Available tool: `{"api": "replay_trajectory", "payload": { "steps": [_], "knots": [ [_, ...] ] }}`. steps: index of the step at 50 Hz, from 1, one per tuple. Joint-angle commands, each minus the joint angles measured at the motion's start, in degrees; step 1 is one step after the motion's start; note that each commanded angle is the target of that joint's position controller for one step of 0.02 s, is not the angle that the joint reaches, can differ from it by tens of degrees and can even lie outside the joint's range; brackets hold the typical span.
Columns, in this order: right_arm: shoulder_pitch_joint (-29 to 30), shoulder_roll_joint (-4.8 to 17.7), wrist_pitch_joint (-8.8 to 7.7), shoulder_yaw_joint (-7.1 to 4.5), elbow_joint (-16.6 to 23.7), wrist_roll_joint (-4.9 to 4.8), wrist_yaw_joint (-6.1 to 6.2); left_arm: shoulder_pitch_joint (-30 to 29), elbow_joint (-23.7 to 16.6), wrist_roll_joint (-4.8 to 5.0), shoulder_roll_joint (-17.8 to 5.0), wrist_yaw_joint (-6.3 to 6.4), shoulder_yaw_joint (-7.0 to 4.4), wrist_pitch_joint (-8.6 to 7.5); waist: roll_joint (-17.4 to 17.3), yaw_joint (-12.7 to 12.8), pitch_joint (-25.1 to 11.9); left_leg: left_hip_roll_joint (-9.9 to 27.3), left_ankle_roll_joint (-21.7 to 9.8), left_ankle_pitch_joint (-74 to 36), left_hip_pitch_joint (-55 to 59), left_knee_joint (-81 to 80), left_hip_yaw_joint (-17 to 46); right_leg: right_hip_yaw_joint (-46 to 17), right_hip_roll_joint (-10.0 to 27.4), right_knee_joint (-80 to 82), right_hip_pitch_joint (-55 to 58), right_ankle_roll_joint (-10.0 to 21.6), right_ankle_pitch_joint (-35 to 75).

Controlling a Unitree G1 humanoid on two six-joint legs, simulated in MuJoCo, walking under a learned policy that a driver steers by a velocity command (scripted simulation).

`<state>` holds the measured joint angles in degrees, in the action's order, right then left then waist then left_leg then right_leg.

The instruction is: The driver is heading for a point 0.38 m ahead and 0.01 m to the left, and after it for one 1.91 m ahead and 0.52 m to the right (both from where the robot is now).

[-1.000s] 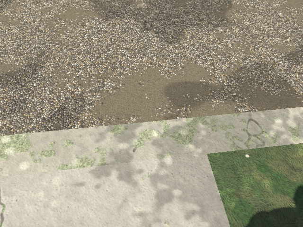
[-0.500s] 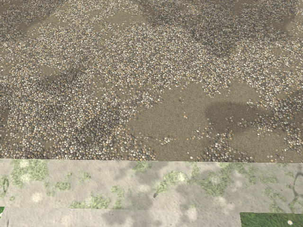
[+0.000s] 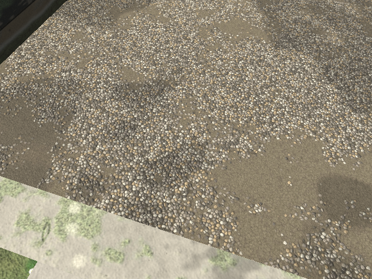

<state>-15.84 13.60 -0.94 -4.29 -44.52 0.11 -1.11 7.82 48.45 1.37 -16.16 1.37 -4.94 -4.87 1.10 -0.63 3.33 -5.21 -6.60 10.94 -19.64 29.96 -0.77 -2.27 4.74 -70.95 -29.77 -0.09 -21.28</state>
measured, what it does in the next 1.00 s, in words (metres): walks ahead: right foot, then left foot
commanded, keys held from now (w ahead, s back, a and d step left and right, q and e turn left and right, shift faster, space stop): w+q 0.18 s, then w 0.12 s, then e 0.70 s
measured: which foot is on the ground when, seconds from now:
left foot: down 0.00-0.32, up 0.34-0.62, down 0.64-1.00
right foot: up 0.00-0.30, down 0.32-0.66, up 0.68-1.00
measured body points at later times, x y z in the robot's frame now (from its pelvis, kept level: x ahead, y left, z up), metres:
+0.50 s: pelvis +0.20 -0.03 +0.00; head +0.22 -0.02 +0.45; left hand +0.24 +0.22 -0.13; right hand +0.32 -0.28 -0.13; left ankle +0.16 +0.10 -0.67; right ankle +0.28 -0.13 -0.73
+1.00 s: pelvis +0.22 -0.01 -0.01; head +0.25 -0.03 +0.44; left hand +0.40 +0.24 -0.10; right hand +0.33 -0.29 -0.12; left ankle +0.26 +0.12 -0.73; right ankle +0.20 -0.14 -0.72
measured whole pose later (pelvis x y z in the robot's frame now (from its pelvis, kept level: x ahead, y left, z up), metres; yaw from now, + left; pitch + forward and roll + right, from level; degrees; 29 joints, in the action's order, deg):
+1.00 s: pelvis +0.22 -0.01 -0.01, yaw -8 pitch +0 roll +0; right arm -8.0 14.9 3.5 -2.9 -40.8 -1.0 0.8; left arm 11.7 35.1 2.0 -16.7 1.1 -3.4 6.4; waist -0.8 -0.7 3.6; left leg 4.7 0.9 15.8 -19.2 35.2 -6.0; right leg -0.4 1.2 -40.8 -19.6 -0.8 -23.4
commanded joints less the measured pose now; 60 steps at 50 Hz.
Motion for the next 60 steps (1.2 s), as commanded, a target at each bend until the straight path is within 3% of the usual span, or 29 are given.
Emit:
{"api": "replay_trajectory", "payload": {
  "steps": [1,5,10,15,16,17,18,19,20,21,23,25,27,29,31,32,34,35,37,39,44,48,50,51,52,53,54,56,60],
  "knots": [
    [-1.42,7.17,-1.47,-1.45,4.37,0.10,1.23,2.09,-3.74,-1.23,-5.01,0.65,-1.44,0.71,-2.71,2.14,-5.65,13.80,-10.91,-10.65,7.83,-13.33,19.83,-1.66,1.61,5.13,-7.07,-1.45,6.52],
    [-6.65,7.03,-1.15,-1.62,3.18,-0.55,2.95,-5.17,-7.38,-2.70,-1.61,0.53,0.00,0.87,-5.33,0.19,-4.45,10.09,-8.75,-17.62,6.34,-9.49,16.34,-0.47,-0.94,21.37,-6.89,-2.34,18.12],
    [-9.55,5.88,-1.00,-1.20,2.43,-0.86,3.33,-9.36,-11.01,-1.77,-1.56,-0.96,0.35,0.33,-6.73,-1.45,-3.69,11.06,-7.01,-11.43,4.46,-5.21,20.55,-0.45,-4.08,31.97,-2.62,-0.81,23.97],
    [-8.21,4.83,-0.30,-0.33,2.10,-1.13,3.66,-1.78,-10.23,-1.59,-2.37,-2.55,0.02,-1.15,-8.68,1.44,-3.28,11.36,-6.20,-5.70,4.11,0.75,24.82,1.75,-5.28,39.71,9.68,4.12,16.92],
    [-7.57,3.87,-0.11,-0.06,2.45,-1.18,3.88,3.97,-8.62,-2.89,-4.82,-2.52,-0.69,-1.58,-5.89,3.35,-5.87,7.04,-2.98,-12.31,3.14,9.68,20.65,-0.62,-2.81,41.33,17.02,6.38,28.25],
    [-12.11,1.84,-0.06,0.51,2.33,-1.15,4.09,11.79,-7.07,-4.63,-7.71,-2.69,-1.54,-1.62,3.57,3.43,-13.24,-0.47,1.71,-7.78,-6.35,28.00,15.45,-13.39,6.51,39.09,33.01,13.56,40.48],
    [-19.21,1.78,-0.09,0.89,0.78,-1.86,3.92,16.96,-4.66,-3.25,-7.95,-3.04,-1.72,-0.46,19.80,3.34,-19.55,-5.33,5.64,27.58,-15.14,44.74,11.80,-34.23,18.38,47.37,39.25,23.43,39.42],
    [-17.32,6.84,-0.29,-0.41,0.18,-2.46,3.48,15.18,-4.88,-1.22,-4.64,-2.56,-0.68,0.63,12.61,2.28,-15.09,-1.85,6.68,28.30,-21.61,49.72,14.77,-40.01,18.03,50.91,37.60,22.31,21.86],
    [-9.49,7.58,0.10,-0.61,1.22,-2.39,3.39,10.76,-5.75,-0.88,-2.16,-2.10,0.36,1.62,6.07,2.03,-7.72,1.16,7.73,24.14,-24.45,50.71,12.05,-33.52,15.77,50.97,31.09,19.84,18.04],
    [-5.06,7.66,0.67,-0.40,2.03,-1.42,3.41,7.71,-6.82,-1.70,-0.91,-1.81,1.25,2.44,2.20,1.99,-4.24,3.24,8.84,21.65,-22.47,47.77,9.46,-27.63,12.88,51.45,24.37,18.22,19.53],
    [-4.94,5.45,1.74,-0.21,1.93,-1.24,3.18,2.97,-8.05,-3.68,-0.68,-1.15,1.87,3.47,2.67,-1.48,-3.57,6.24,9.90,18.77,-10.73,34.17,7.81,-17.80,6.63,52.30,11.82,13.47,22.71],
    [-2.39,0.96,1.39,1.56,2.09,-0.74,3.19,1.85,-8.70,-3.25,-3.04,-0.64,0.94,4.70,6.21,-0.90,-4.16,4.40,10.20,15.84,-1.59,18.02,2.52,-10.12,1.01,51.10,7.78,11.22,32.55],
    [-1.55,2.37,1.04,1.61,2.42,-1.06,3.17,5.62,-8.64,-2.17,-6.13,0.33,-0.11,6.05,7.86,0.09,-8.23,2.59,10.36,9.13,1.84,11.95,2.54,-12.90,2.92,49.64,12.02,12.94,35.74],
    [-1.36,3.64,1.21,1.62,2.86,-1.32,2.92,5.79,-9.80,-0.78,-6.52,1.13,-0.20,7.36,6.83,-0.27,-8.86,2.70,9.26,3.40,5.58,5.02,3.19,-17.02,4.31,50.84,11.99,12.35,23.41],
    [-0.12,5.19,1.38,1.29,4.20,0.33,2.76,5.46,-10.69,-0.23,-6.50,1.80,-0.06,9.02,5.39,-1.10,-6.03,4.54,7.94,-2.07,9.84,-3.65,4.13,-20.45,2.71,52.30,8.11,8.86,4.77],
    [-0.78,6.86,1.42,0.95,4.84,1.43,2.72,6.05,-11.02,-0.62,-5.18,1.94,0.30,9.26,2.98,-1.42,-6.45,9.26,6.62,-4.35,14.03,-5.11,7.39,-20.57,1.21,50.68,4.93,6.35,-4.35],
    [-0.33,12.41,1.48,-0.38,5.32,3.10,1.87,4.88,-14.16,0.02,-1.95,2.10,1.27,9.25,-14.75,-0.52,-4.76,21.53,-1.35,0.00,8.15,-14.14,20.33,-6.67,-8.19,33.81,1.44,2.10,-11.56],
    [3.38,11.40,1.33,-0.22,6.55,3.06,1.71,5.77,-13.95,0.21,-3.54,2.11,0.55,9.04,-16.10,0.28,-3.63,24.36,-4.62,-5.99,7.77,-14.12,23.12,-4.19,-8.23,23.48,-0.18,0.89,-12.13],
    [5.35,9.38,0.95,0.35,8.02,2.24,1.79,9.85,-11.38,0.35,-6.08,2.77,-0.96,9.31,-8.97,1.41,-5.89,24.12,-6.21,-21.48,9.84,-10.46,18.57,-6.08,-8.21,6.75,-2.36,-1.22,-12.09],
    [6.96,8.15,1.27,0.60,8.21,1.21,1.80,11.38,-10.83,0.42,-5.39,3.20,-1.16,10.27,-7.17,2.10,-6.49,22.32,-4.90,-29.34,11.57,-7.27,12.35,-6.56,-7.47,0.83,-3.47,-2.48,-9.96],
    [6.31,8.33,3.17,-0.09,7.12,0.72,2.12,5.10,-15.25,0.61,-1.28,1.15,1.01,11.24,-10.83,-0.38,-6.14,19.35,-4.59,-22.37,13.18,-4.67,6.26,-0.09,-4.51,16.36,-0.14,-3.12,-7.17],
    [6.96,11.40,3.98,-1.56,6.78,-1.30,1.98,4.97,-17.38,0.74,-4.31,-0.59,0.68,10.70,-11.87,-1.23,-7.96,22.50,-4.82,-19.40,11.80,-3.36,8.36,3.66,-4.09,28.49,5.78,-1.22,-4.73],
    [9.94,11.13,4.34,-1.43,6.49,-2.50,2.42,8.85,-16.73,0.13,-4.10,-0.69,0.61,10.38,-10.37,1.76,-8.74,21.35,-1.68,-11.36,8.07,-1.05,6.72,5.62,-5.30,41.75,13.41,1.62,6.40],
    [9.04,10.20,4.05,-1.36,5.59,-2.83,2.54,10.61,-16.68,-1.12,-5.74,-0.38,0.15,10.32,-5.48,2.30,-8.58,17.74,2.41,-0.90,3.24,4.18,3.62,0.48,-3.57,46.43,18.53,4.11,16.20],
    [11.41,6.52,3.34,-0.41,8.31,-0.92,2.53,10.94,-17.61,-1.91,-14.33,-0.25,-1.93,10.40,14.03,0.85,-6.48,7.25,8.20,16.40,-11.27,17.38,-5.48,-21.20,8.57,50.01,21.68,11.65,27.62],
    [17.09,8.58,2.32,-0.58,10.76,-0.71,2.74,12.89,-18.06,-3.37,-16.73,-1.09,-2.32,9.64,17.12,5.26,-6.43,3.55,8.81,28.44,-18.45,28.07,2.32,-33.75,16.12,54.76,20.99,19.74,29.20],
    [17.04,9.70,1.84,-1.16,10.64,-1.73,2.81,10.87,-18.65,-3.82,-14.19,-0.78,-1.22,8.73,13.20,3.87,-5.47,4.48,9.26,26.52,-22.28,36.28,6.64,-30.83,16.02,53.08,22.37,20.46,28.52],
    [11.48,11.13,2.18,-2.02,6.83,-0.66,3.72,6.58,-20.04,-2.06,-11.03,0.13,-0.31,8.42,6.60,1.67,-6.60,5.45,9.77,19.31,-23.37,43.10,7.30,-21.53,10.13,47.79,24.63,14.95,31.45],
    [11.65,8.74,3.47,-1.19,7.62,-0.75,3.81,5.31,-20.65,-1.65,-8.62,0.40,0.81,10.31,5.05,0.89,-7.71,4.03,10.98,12.43,-15.72,39.59,5.82,-17.87,5.76,47.41,20.91,13.56,33.04]
  ]
}}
